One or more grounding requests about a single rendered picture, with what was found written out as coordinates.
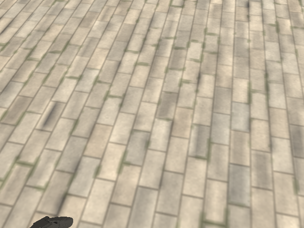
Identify left robot hand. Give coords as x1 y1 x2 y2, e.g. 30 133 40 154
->
29 216 73 228

